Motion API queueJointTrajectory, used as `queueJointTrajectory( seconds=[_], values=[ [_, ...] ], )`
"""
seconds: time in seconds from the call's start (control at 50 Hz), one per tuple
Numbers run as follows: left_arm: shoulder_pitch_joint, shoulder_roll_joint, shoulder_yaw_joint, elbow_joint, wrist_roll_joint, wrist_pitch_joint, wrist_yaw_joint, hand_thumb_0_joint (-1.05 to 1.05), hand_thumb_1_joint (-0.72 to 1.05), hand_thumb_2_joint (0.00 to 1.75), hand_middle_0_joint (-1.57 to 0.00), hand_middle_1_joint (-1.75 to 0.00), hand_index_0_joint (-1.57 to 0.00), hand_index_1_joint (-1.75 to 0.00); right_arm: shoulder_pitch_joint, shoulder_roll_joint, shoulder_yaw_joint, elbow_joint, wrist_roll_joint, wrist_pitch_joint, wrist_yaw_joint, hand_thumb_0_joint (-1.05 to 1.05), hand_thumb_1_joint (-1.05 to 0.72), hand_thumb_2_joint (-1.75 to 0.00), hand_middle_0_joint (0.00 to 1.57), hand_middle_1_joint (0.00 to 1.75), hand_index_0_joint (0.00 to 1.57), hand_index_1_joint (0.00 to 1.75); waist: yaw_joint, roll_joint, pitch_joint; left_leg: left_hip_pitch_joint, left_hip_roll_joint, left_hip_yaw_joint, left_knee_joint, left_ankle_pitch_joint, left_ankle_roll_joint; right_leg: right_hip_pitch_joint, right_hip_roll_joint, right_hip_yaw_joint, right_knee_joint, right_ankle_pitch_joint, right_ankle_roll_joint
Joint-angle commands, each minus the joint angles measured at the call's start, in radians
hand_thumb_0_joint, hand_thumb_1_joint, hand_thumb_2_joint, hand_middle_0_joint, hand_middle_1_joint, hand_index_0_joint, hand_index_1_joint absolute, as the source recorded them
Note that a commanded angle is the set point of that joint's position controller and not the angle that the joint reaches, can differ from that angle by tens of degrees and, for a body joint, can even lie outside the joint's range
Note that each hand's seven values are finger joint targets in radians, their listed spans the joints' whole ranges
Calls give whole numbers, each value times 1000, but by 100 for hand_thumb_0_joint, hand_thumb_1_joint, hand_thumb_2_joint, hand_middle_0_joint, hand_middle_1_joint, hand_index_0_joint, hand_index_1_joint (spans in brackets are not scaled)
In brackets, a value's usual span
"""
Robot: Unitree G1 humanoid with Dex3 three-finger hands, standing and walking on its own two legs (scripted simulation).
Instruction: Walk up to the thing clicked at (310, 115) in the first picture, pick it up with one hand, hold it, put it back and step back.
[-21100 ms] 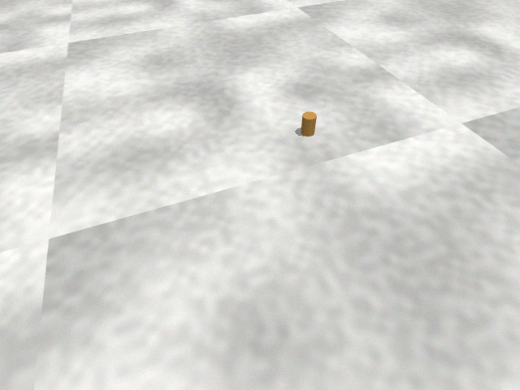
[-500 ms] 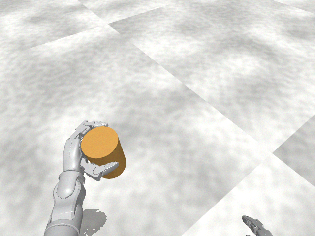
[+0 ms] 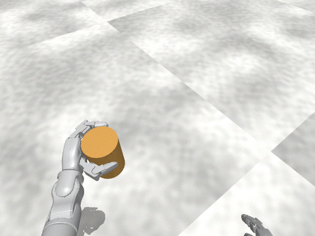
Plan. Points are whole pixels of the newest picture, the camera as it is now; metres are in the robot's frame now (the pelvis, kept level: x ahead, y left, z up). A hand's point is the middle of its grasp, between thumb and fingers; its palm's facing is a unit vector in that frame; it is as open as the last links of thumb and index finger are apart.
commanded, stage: hold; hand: left
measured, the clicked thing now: (105, 153) +0.33 +0.16 +0.02
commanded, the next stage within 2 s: crouch in 0.06 s
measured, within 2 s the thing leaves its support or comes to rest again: neither
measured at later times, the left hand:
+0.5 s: hand (103, 160) +0.33 +0.17 -0.01, palm faces +0.09 -1.00 +0.00, open 11.7 cm
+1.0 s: hand (113, 179) +0.37 +0.19 -0.26, palm faces +0.13 -0.99 -0.03, open 11.7 cm
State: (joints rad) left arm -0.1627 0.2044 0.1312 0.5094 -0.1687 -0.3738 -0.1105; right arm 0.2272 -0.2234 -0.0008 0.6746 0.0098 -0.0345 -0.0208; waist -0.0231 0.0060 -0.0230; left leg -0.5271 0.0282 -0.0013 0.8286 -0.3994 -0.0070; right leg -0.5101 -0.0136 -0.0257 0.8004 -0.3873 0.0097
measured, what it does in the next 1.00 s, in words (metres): lowers itself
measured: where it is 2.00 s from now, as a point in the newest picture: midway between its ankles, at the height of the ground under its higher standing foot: outside the picture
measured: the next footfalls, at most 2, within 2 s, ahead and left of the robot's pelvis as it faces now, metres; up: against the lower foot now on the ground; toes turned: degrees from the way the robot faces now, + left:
none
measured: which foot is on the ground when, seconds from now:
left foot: down 0.00-1.00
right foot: down 0.00-1.00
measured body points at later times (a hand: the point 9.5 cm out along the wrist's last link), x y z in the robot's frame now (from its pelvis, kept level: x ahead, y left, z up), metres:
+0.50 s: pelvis -0.01 +0.00 -0.02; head +0.07 +0.01 +0.42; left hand +0.32 +0.22 -0.01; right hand +0.12 -0.25 -0.13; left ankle +0.01 +0.12 -0.70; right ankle +0.01 -0.13 -0.70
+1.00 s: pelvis -0.05 +0.00 -0.23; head +0.13 +0.02 +0.18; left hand +0.36 +0.24 -0.26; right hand +0.07 -0.26 -0.37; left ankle +0.01 +0.12 -0.70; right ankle +0.01 -0.13 -0.70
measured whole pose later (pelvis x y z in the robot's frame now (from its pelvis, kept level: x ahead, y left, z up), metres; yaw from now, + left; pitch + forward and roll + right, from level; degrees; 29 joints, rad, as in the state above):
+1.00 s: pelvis -0.05 +0.00 -0.23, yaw -1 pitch +33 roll -3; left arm -0.55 0.30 0.34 0.99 -0.13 -0.75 -0.13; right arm 0.12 -0.24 0.01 0.71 -0.08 -0.04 0.07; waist -0.08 0.00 -0.18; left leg -1.76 0.03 -0.05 1.85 -0.68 -0.01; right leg -1.73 -0.02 -0.03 1.82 -0.67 0.01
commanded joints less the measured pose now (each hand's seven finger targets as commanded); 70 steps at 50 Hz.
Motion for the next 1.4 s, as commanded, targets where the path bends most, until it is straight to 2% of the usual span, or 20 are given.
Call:
queueJointTrajectory(
  seconds=[0.0, 0.1, 0.12, 0.18, 0.24, 0.38, 0.44, 0.46, 0.48, 0.52, 0.6, 0.64, 0.7, 0.74, 0.88, 0.94, 1.04, 1.14, 1.28, 1.38],
  values=[
    [-328, 110, 37, -294, -34, -90, -1, 0, 2, 113, -115, -131, -115, -132, -23, -133, -50, -126, 6, -45, -13, 0, -91, -91, 20, 30, 20, 30, -6, 19, -315, 158, -16, -4, -109, 269, 9, 130, 19, -13, -107, 292, -21],
    [-292, 99, 55, -210, -34, -83, 7, 0, 0, 115, -115, -132, -116, -134, -24, -134, -52, -116, 5, -49, -14, 0, -91, -91, 20, 30, 20, 30, -9, -27, -243, 104, -17, -4, -115, 199, 16, 99, 17, -12, -115, 238, -18],
    [-312, 132, 73, -267, -33, -90, 11, 0, 2, 115, -115, -131, -116, -133, -34, -135, -53, -121, 4, -49, -13, 0, -91, -91, 20, 30, 20, 30, 10, 7, -268, 109, -20, 3, -113, 210, 14, 109, 15, -9, -117, 247, -20],
    [-274, 106, 45, -228, -18, -87, 11, 0, 5, 118, -113, -130, -115, -130, -29, -134, -54, -124, 3, -47, -11, 0, -90, -91, 20, 30, 20, 30, 1, 4, -259, 111, -19, 0, -117, 196, 13, 107, 17, -11, -109, 230, -21],
    [-284, 109, 63, -206, -14, -99, 23, 0, 5, 118, -114, -130, -115, -130, -21, -138, -61, -116, -1, -46, -5, 0, -90, -91, 20, 30, 20, 30, -2, 12, -274, 109, -14, -6, -103, 234, 10, 82, 21, -14, -86, 256, -25],
    [-350, 99, 75, -101, -6, -179, 26, 0, 4, 118, -113, -132, -115, -131, -22, -139, -68, -94, -15, -51, 11, 0, -90, -91, 20, 30, 20, 30, -23, -7, -237, -35, -21, -6, -14, 118, 17, -54, 15, -4, -13, 165, -24],
    [-421, 120, 86, -106, 3, -241, 17, 0, 5, 120, -114, -134, -117, -133, -22, -152, -80, -97, -22, -59, 20, 0, -90, -91, 20, 30, 20, 30, -30, 18, -327, -88, -24, -12, 70, 129, 17, -121, 12, 2, 73, 178, -27],
    [-394, 128, 110, -22, 8, -252, 14, 0, 3, 120, -116, -135, -118, -135, -3, -151, -80, -88, -26, -59, 23, 0, -91, -91, 20, 30, 20, 30, -39, -6, -346, -115, -22, -18, 105, 133, 22, -156, 14, 0, 102, 173, -26],
    [-368, 80, 75, 66, 5, -264, 2, 0, 4, 121, -116, -136, -119, -135, -4, -139, -69, -82, -28, -58, 29, 0, -91, -91, 20, 30, 20, 30, -48, -12, -301, -176, -23, -19, 135, 102, 22, -213, 15, -1, 134, 146, -28],
    [-448, 130, 123, 41, -10, -323, -9, 0, 0, 120, -117, -137, -119, -136, -2, -157, -77, -82, -35, -68, 36, 0, -90, -91, 20, 30, 20, 30, -47, 22, -388, -242, -24, -29, 224, 81, 20, -313, 18, -2, 224, 114, -31],
    [-440, 111, 121, 183, -10, -399, -26, 0, -1, 120, -118, -137, -120, -136, -1, -161, -64, -87, -47, -74, 52, 0, -90, -90, 20, 30, 20, 30, -53, 30, -481, -425, -29, -48, 401, 57, 20, -522, 19, -11, 406, 64, -37],
    [-498, 187, 170, 108, -6, -441, -23, 0, 3, 121, -116, -135, -118, -135, -7, -183, -68, -108, -50, -73, 56, 0, -89, -90, 20, 30, 20, 30, -30, 98, -605, -444, -29, -55, 473, 97, 15, -592, 16, -11, 494, 74, -43],
    [-522, 161, 147, 219, 11, -453, -22, 0, 6, 123, -115, -135, -117, -135, 12, -189, -62, -85, -59, -58, 64, 0, -89, -90, 20, 30, 20, 30, -48, 75, -637, -551, -28, -57, 570, 93, 20, -691, 21, -6, 580, 66, -44],
    [-612, 229, 194, 164, 6, -471, -13, 0, 6, 125, -115, -135, -116, -136, 11, -195, -61, -84, -61, -51, 64, 0, -90, -91, 20, 30, 20, 30, -36, 121, -704, -577, -27, -57, 611, 83, 16, -740, 20, 3, 631, 42, -47],
    [-671, 275, 249, 183, 2, -471, -14, 0, 7, 126, -115, -137, -116, -138, 26, -209, -68, -53, -76, -32, 70, 0, -92, -91, 20, 30, 20, 30, -65, 33, -852, -780, -28, -41, 811, 97, 38, -741, 20, 35, 751, 110, -30],
    [-730, 261, 238, 279, 19, -469, -30, 0, 3, 124, -114, -135, -115, -136, 35, -214, -69, -21, -84, -30, 76, 0, -92, -91, 20, 30, 20, 30, -103, 53, -824, -831, -24, -55, 882, 77, 34, -885, 22, 7, 834, 72, -36],
    [-727, 275, 271, 434, 45, -483, -46, 0, -2, 119, -115, -134, -117, -133, 24, -221, -48, -5, -104, -21, 95, 0, -92, -91, 20, 30, 20, 30, -91, 88, -747, -955, -25, -55, 969, 19, 25, -1069, 27, -33, 966, -14, -53],
    [-807, 396, 344, 408, 68, -526, -34, 0, -2, 122, -119, -137, -121, -137, 18, -237, -38, -9, -117, -12, 110, 0, -92, -91, 20, 30, 20, 30, -77, 137, -786, -1044, -28, -43, 1030, -106, 18, -1130, 32, -44, 1051, -111, -55],
    [-1003, 477, 350, 351, 85, -546, -11, 0, 1, 121, -113, -134, -115, -134, 13, -259, -15, 10, -131, -6, 105, 0, -92, -91, 20, 30, 20, 30, -139, 213, -790, -1110, -19, -39, 1122, -228, 12, -1218, 32, -65, 1146, -184, -48],
    [-980, 488, 340, 447, 95, -524, -25, 0, 1, 118, -110, -130, -112, -130, -11, -279, 5, 17, -141, -2, 100, 0, -91, -91, 20, 30, 20, 30, -162, 212, -697, -1186, -20, -48, 1187, -280, 16, -1309, 32, -86, 1199, -220, -43]
  ],
)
